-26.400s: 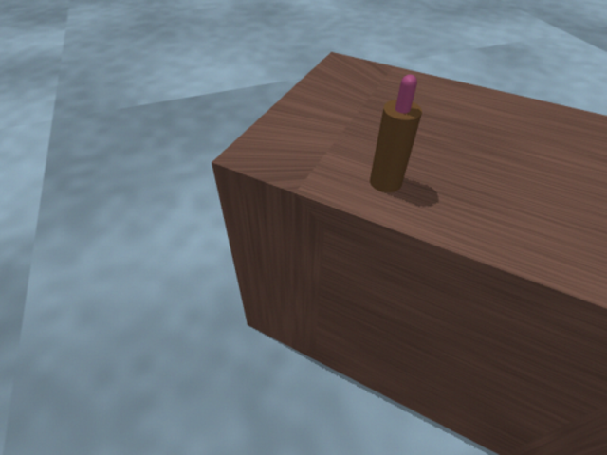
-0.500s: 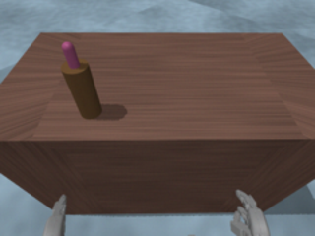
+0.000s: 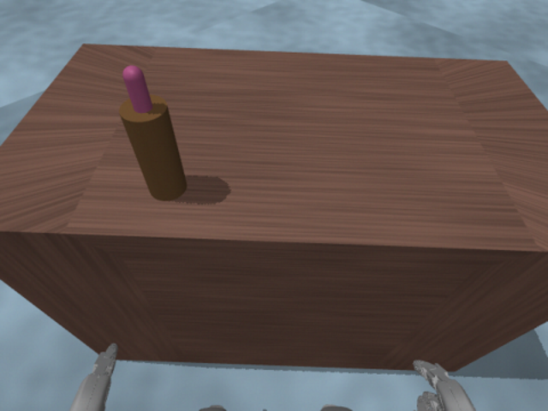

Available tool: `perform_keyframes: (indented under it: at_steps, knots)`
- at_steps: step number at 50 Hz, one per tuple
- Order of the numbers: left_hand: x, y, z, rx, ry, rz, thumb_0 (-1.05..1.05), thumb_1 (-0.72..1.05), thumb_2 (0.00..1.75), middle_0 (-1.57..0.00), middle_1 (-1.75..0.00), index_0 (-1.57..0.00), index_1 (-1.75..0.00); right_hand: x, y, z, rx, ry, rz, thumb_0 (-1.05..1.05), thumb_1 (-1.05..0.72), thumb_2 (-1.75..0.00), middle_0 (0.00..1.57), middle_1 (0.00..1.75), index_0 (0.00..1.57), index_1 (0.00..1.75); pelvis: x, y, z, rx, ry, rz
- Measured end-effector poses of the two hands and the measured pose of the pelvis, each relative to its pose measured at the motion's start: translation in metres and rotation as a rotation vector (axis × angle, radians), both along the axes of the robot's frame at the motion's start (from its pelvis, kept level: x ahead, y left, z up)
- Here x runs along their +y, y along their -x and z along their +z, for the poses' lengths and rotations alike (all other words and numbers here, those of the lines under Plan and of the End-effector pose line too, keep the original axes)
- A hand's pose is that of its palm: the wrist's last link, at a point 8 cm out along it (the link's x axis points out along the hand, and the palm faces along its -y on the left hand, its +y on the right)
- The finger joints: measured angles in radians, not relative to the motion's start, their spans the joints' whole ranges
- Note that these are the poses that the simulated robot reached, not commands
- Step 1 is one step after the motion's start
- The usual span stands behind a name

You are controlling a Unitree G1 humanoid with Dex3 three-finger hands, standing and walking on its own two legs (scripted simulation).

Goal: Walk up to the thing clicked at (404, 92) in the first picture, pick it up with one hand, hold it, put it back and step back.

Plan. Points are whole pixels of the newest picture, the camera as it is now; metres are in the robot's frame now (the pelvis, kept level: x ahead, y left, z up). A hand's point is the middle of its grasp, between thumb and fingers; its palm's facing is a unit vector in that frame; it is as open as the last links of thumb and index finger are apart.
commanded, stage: stand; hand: left
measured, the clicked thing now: (152, 137) +0.48 +0.19 +0.14
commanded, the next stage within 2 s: none
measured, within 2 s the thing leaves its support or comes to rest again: neither
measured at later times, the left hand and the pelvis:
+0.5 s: hand out of the picture +0.07 +0.26 -0.12, palm faces -0.01 -0.93 -0.36, open 10.1 cm; pelvis +0.00 +0.01 +0.03, yaw +0 degrees
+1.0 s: hand out of the picture +0.03 +0.26 -0.10, palm faces -0.01 -0.93 -0.36, open 7.4 cm; pelvis -0.02 +0.00 +0.05, yaw +0 degrees
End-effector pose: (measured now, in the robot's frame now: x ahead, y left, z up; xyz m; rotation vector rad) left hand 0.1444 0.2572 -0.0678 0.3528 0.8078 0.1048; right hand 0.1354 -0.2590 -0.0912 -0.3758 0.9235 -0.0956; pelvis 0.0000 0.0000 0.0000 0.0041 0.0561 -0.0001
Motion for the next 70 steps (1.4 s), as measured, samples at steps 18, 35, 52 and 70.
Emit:
perform_keyframes:
  at_steps: [18,35,52,70]
  knots:
    - [0.045,0.069,-0.021,0.319,-0.032,0.144,0.00,-0.08,0.52,-0.18,-0.25,-0.18,-0.25,-0.031,0.052,0.005,0.213,0.020,-0.142,0.01,-0.90,-0.90,0.20,0.30,0.20,0.30,0.005,-0.010,0.023,-0.072,0.007,-0.001]
    - [0.043,0.091,-0.003,0.360,-0.009,0.166,0.01,0.83,0.89,-0.21,-0.30,-0.20,-0.30,-0.020,0.084,0.016,0.261,-0.025,-0.160,0.01,-0.90,-0.90,0.21,0.30,0.20,0.30,0.007,0.011,0.047,-0.127,0.005,0.004]
    - [0.042,0.120,0.002,0.452,-0.026,0.201,0.01,0.90,0.90,-0.21,-0.30,-0.20,-0.30,-0.038,0.105,0.017,0.332,-0.012,-0.183,0.01,-0.90,-0.90,0.21,0.30,0.20,0.30,-0.001,0.015,0.053,-0.121,0.003,0.007]
    - [0.035,0.087,0.002,0.405,0.000,0.180,0.01,0.90,0.90,-0.21,-0.30,-0.20,-0.30,-0.038,0.080,0.024,0.294,-0.007,-0.172,0.01,-0.90,-0.90,0.21,0.30,0.20,0.30,-0.001,0.006,0.055,-0.114,0.006,0.001]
